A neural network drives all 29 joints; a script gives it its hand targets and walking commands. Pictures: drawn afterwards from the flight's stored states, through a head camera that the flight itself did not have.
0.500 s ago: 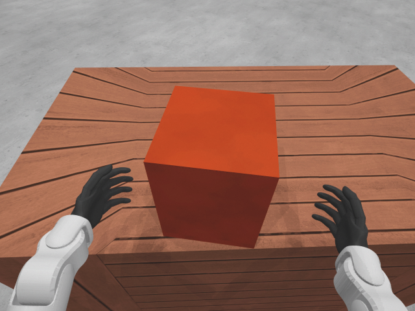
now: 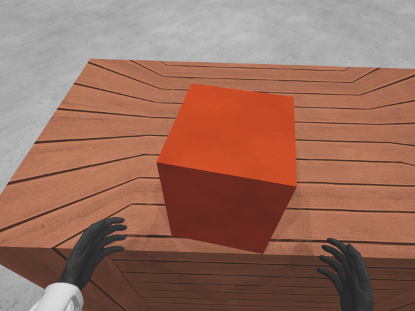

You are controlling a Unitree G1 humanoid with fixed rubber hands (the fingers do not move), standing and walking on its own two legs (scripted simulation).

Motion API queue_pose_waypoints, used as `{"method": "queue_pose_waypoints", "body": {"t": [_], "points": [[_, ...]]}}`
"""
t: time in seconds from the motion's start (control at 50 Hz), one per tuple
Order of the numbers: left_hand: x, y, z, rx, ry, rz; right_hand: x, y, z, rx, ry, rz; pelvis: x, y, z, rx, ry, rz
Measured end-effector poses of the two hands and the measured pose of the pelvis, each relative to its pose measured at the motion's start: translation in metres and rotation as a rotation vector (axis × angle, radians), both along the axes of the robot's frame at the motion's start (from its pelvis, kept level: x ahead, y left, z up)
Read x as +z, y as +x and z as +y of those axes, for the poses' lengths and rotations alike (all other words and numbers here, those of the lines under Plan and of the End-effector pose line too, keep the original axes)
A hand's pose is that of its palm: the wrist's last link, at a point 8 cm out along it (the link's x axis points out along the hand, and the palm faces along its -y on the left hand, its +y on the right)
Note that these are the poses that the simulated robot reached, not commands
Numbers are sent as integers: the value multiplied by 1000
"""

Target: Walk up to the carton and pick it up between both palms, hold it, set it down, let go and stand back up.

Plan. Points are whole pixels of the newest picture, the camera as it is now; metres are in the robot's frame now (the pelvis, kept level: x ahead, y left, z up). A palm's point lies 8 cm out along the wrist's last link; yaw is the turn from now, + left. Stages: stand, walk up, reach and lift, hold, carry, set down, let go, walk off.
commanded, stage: set down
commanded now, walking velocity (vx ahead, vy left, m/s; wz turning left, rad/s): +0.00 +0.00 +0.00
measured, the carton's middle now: (228, 171) +0.38 -0.01 +0.07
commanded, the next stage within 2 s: let go in 1.22 s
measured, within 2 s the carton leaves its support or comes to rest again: neither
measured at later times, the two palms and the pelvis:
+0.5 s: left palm (77, 294) +0.15 +0.24 +0.01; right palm out of the picture +0.15 -0.21 +0.00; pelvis -0.01 +0.00 +0.00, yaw +1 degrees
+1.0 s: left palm (92, 294) +0.16 +0.23 -0.04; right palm out of the picture +0.15 -0.21 -0.06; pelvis +0.01 +0.00 +0.00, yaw +0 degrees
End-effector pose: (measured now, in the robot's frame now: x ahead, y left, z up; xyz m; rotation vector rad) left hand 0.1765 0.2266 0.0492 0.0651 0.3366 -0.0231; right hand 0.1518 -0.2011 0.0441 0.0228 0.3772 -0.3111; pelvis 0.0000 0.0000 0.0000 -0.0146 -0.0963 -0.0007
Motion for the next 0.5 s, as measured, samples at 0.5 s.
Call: {"method": "queue_pose_waypoints", "body": {"t": [0.5], "points": [[-42, -28, 10, 43, 57, 140, -45, -6, -8, 26, 0, 100, -2, -10, 0, 10, 1, -7]]}}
